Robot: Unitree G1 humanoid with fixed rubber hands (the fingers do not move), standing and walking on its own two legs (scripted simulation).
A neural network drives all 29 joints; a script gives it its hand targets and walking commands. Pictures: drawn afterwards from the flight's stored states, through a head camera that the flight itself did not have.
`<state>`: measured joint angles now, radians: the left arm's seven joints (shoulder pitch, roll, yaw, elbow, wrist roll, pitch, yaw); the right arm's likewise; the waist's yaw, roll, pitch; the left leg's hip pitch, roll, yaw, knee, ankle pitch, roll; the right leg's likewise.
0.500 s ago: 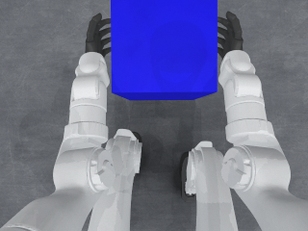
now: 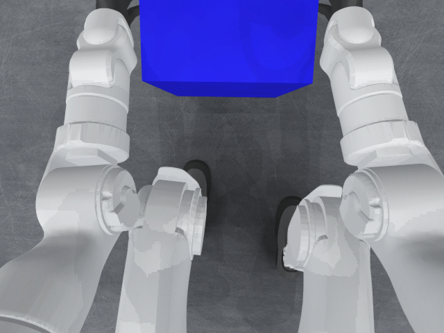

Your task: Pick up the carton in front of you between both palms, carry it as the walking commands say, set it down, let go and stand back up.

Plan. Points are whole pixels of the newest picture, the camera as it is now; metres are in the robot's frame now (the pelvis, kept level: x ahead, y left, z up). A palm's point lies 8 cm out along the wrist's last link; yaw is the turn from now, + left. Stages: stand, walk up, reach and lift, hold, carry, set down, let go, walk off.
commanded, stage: set down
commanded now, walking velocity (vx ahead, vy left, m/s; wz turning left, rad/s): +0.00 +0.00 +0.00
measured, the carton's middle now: (227, 27) +0.53 +0.09 -0.24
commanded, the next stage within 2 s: none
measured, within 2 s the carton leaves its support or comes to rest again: rests again in 1.00 s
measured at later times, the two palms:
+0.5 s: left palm (123, 18) +0.51 +0.24 -0.17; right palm (343, 21) +0.54 -0.07 -0.18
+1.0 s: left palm (121, 22) +0.51 +0.24 -0.18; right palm (341, 21) +0.54 -0.07 -0.19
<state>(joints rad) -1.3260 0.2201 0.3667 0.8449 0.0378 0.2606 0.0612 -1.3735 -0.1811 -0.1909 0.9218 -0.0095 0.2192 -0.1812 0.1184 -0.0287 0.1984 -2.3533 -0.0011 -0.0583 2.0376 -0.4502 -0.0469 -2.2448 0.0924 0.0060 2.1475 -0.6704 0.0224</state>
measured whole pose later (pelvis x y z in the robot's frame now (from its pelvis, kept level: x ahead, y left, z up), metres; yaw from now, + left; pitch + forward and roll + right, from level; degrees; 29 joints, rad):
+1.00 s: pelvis -0.01 +0.00 -0.02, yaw +0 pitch +37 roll +1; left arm -1.43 0.31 0.50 1.08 0.09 0.16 -0.05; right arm -1.48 -0.17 -0.28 1.02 -0.16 0.16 -0.01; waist 0.09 0.01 0.35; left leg -2.32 0.01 -0.04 2.11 -0.44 -0.05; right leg -2.23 0.11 0.03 2.23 -0.66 0.03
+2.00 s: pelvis +0.01 +0.01 +0.12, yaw +1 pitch +48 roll -1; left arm -1.13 0.28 0.32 0.80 -0.09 0.17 0.06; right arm -1.24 -0.31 -0.15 0.86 0.05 0.21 -0.08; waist 0.10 -0.03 -0.02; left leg -2.06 -0.01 -0.04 1.63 -0.40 -0.02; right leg -1.97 0.07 0.04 1.72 -0.59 0.03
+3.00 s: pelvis +0.10 +0.02 +0.36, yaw +2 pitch +21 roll -1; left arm -0.06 0.19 0.11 0.50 0.01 0.01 -0.07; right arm -0.15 -0.16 -0.14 0.57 -0.05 0.01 0.01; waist 0.06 0.00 -0.04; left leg -0.80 -0.02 -0.02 0.64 -0.22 0.01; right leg -0.70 0.01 0.06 0.66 -0.34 0.03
